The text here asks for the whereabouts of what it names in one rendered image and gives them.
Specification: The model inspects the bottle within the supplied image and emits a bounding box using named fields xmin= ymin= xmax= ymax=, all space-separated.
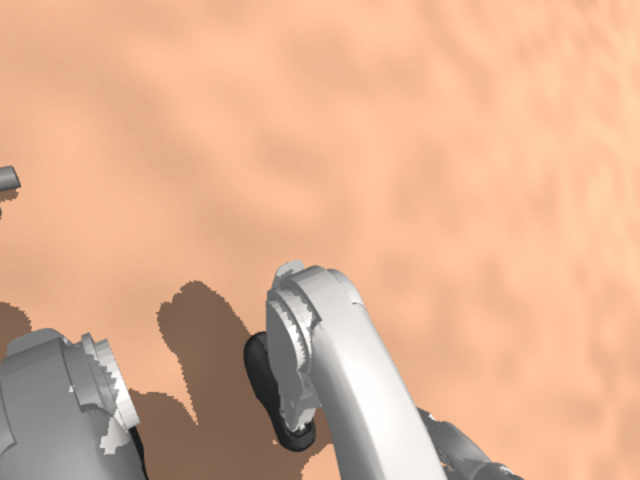
xmin=0 ymin=166 xmax=21 ymax=216

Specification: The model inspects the left robot foot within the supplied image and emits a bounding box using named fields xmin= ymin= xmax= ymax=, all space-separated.
xmin=129 ymin=426 xmax=149 ymax=480

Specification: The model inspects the right robot foot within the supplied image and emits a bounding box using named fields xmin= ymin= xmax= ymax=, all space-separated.
xmin=243 ymin=331 xmax=316 ymax=452

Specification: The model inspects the right robot arm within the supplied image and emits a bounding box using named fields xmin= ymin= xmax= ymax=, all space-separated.
xmin=473 ymin=463 xmax=525 ymax=480

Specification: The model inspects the right robot hand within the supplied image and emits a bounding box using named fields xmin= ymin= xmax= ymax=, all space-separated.
xmin=417 ymin=407 xmax=493 ymax=480

